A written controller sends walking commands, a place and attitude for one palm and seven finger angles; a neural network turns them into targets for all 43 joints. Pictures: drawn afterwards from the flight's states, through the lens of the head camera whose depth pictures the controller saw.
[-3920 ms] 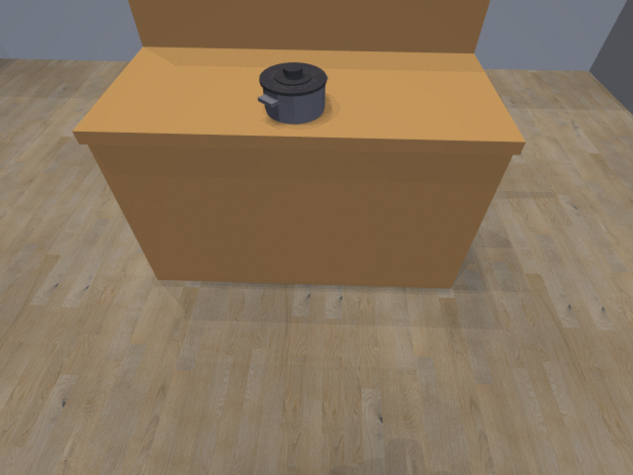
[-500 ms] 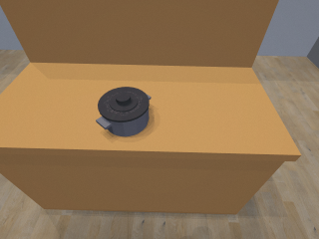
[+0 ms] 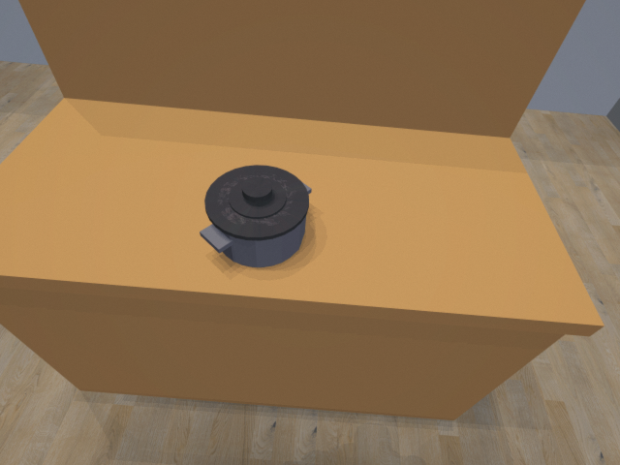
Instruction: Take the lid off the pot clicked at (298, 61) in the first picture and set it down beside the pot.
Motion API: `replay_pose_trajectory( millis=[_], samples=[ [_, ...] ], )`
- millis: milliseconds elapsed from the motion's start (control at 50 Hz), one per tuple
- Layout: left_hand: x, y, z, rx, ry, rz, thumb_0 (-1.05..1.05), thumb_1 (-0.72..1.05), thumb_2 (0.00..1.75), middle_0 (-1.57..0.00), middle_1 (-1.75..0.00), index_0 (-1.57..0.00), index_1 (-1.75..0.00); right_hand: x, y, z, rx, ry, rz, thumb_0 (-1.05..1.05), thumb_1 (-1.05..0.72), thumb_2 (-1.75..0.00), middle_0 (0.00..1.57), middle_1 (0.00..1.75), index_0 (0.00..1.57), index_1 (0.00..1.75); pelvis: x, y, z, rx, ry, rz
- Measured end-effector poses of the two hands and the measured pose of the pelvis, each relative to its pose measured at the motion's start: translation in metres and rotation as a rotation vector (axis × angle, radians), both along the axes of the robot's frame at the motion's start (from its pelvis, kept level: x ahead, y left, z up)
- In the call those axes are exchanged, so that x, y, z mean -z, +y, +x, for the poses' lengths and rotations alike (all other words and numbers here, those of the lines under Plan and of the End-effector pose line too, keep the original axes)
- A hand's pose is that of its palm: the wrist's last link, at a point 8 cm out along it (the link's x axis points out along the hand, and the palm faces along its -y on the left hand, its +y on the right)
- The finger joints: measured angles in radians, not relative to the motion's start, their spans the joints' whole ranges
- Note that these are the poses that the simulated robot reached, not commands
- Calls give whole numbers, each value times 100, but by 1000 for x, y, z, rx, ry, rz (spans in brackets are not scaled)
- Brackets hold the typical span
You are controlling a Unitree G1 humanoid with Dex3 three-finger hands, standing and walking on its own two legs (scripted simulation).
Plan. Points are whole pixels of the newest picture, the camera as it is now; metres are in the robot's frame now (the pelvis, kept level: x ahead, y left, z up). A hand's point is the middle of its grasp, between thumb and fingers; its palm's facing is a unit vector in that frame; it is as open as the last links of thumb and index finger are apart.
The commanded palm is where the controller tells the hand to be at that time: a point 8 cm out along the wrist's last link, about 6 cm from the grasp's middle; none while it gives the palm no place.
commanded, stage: look again from close up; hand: left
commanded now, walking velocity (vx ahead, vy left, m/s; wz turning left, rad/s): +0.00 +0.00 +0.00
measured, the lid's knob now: (257, 189) +0.52 +0.13 +0.04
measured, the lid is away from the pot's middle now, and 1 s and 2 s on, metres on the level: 0.00 0.00 0.00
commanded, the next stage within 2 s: lift the closed hand beside the body in 0.18 s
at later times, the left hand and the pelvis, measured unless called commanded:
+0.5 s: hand (171, 462) +0.14 +0.18 -0.09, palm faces +0.17 -0.95 -0.28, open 6.4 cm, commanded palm +0.08 +0.24 -0.05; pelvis -0.01 -0.01 +0.00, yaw +0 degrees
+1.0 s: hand (144, 460) +0.13 +0.20 -0.04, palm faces +0.27 -0.90 -0.35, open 3.0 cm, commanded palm +0.09 +0.24 +0.00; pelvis +0.01 -0.03 +0.01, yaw +1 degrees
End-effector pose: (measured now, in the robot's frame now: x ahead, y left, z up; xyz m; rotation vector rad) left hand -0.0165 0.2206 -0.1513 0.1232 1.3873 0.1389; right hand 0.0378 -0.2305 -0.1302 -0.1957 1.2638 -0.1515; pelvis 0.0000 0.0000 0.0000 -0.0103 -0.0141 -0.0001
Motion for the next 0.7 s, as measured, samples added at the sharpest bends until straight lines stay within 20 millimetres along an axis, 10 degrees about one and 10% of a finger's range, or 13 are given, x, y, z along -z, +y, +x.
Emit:
replay_pose_trajectory(
  millis=[300,340,480,700],
  samples=[
    [-3,2,10,14,-16,8,0,91,90,-20,-30,-20,-30,0,0,-2,-3,23,6,0,-93,-90,20,30,20,29,-2,0,3,-1,-4,7],
    [-18,5,35,-25,-149,31,1,91,90,-21,-30,-20,-31,-4,0,3,-14,-42,18,1,-93,-90,20,30,20,29,-2,-1,1,-8,-7,11],
    [-89,9,129,2,-615,172,0,91,90,-33,-44,-33,-45,-26,-9,58,-31,-338,41,1,-91,-90,20,30,20,30,-5,-6,-7,-13,2,11],
    [-117,20,104,-25,-669,244,0,90,90,-75,-90,-75,-90,-70,-25,143,-142,-587,-4,1,-91,-90,20,30,20,29,-4,-22,-11,-17,16,-2]
  ],
)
